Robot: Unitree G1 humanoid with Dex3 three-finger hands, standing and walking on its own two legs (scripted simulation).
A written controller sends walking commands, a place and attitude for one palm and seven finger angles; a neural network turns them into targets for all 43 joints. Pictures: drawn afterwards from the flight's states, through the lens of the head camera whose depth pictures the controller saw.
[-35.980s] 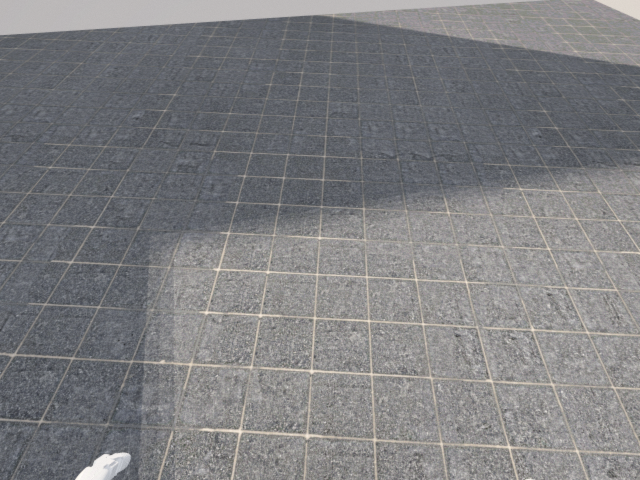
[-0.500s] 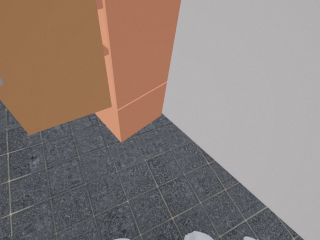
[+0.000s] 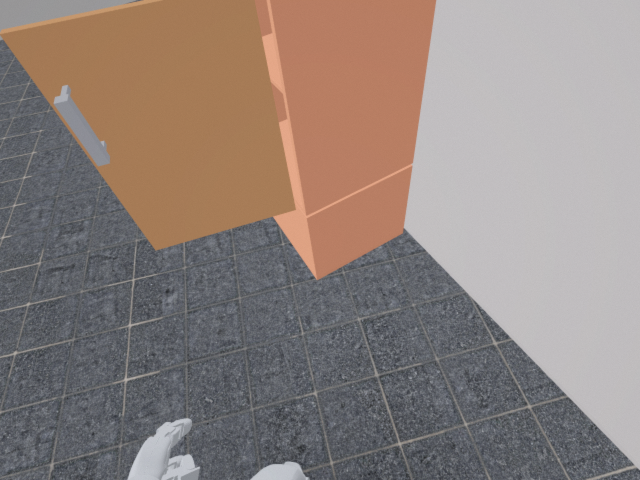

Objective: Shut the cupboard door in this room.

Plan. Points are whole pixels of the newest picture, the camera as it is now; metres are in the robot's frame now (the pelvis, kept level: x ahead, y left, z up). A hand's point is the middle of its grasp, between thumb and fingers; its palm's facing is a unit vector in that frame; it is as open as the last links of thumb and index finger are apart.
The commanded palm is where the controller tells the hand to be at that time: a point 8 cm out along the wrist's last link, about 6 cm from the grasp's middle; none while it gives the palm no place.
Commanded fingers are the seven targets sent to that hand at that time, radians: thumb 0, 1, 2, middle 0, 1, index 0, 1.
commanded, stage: turn to face it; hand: left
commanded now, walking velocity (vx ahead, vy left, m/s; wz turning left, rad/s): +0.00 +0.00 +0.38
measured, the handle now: (85, 126) +0.71 +0.46 +0.05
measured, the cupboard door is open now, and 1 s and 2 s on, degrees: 77 77 77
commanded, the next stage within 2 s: take the last steps up to it in 0.22 s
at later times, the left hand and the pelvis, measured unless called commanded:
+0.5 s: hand out of the picture -0.11 +0.22 -0.18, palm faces +0.28 -0.93 -0.24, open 7.4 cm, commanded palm none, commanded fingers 0.00 0.90 0.90 -0.20 -0.30 -0.20 -0.30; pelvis -0.04 +0.02 +0.00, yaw +12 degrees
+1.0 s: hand (174, 459) +0.18 +0.24 -0.16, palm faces +0.14 -0.97 -0.19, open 7.4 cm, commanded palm none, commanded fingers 0.00 0.90 0.90 -0.20 -0.30 -0.20 -0.30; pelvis +0.09 +0.05 -0.01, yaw +12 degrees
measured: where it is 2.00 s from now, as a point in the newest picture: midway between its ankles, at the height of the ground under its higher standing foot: (323, 436)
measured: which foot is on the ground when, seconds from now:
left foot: up 0.00-0.44, down 0.46-1.00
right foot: down 0.00-0.46, up 0.48-1.00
